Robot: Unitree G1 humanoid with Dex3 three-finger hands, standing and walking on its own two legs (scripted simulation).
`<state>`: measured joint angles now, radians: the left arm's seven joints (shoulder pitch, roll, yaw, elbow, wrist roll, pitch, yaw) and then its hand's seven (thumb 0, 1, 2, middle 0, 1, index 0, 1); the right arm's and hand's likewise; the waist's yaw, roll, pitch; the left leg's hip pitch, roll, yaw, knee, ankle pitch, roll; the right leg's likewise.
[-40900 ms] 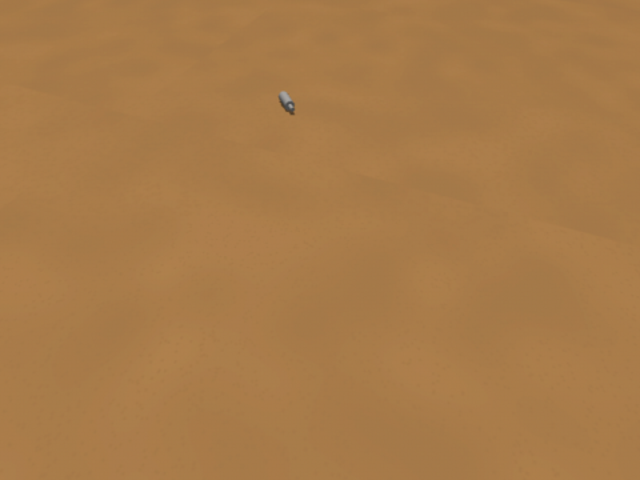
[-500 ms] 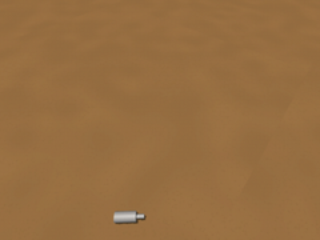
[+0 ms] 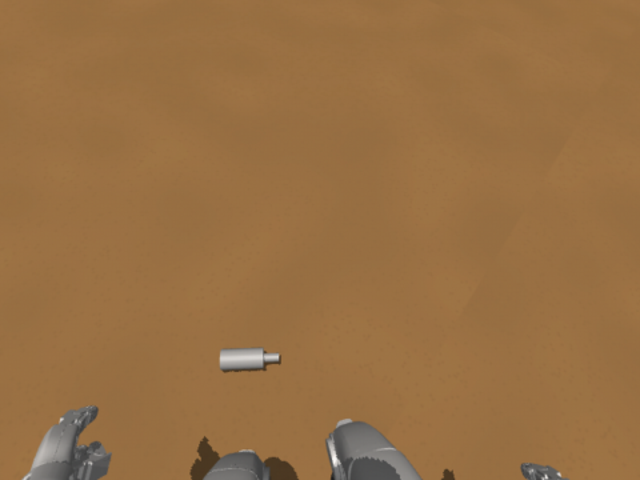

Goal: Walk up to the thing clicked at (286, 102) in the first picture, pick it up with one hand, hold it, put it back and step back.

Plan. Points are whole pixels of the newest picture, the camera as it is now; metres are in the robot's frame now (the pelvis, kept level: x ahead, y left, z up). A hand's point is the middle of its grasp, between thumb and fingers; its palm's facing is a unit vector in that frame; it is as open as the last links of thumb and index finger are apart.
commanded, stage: step back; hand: left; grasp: from above
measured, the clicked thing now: (250, 358) +0.43 +0.12 -0.73
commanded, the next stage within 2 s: none
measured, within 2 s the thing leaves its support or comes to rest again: neither
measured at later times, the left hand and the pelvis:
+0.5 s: hand out of the picture +0.00 +0.23 -0.13, palm faces -0.05 -0.91 -0.41, open 7.4 cm; pelvis -0.12 -0.02 +0.00, yaw -4 degrees
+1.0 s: hand out of the picture -0.19 +0.26 -0.15, palm faces -0.04 -0.92 -0.39, open 7.4 cm; pelvis -0.28 -0.02 +0.00, yaw -4 degrees
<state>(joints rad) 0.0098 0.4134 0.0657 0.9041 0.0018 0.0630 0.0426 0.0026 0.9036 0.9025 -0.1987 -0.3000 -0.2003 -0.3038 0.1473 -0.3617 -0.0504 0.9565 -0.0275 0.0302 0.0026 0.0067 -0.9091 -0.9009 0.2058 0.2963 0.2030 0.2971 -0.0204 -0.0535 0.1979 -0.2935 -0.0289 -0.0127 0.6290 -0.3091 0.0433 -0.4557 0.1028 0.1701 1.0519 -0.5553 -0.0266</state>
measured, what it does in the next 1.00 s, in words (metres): walks backwards: right foot, then left foot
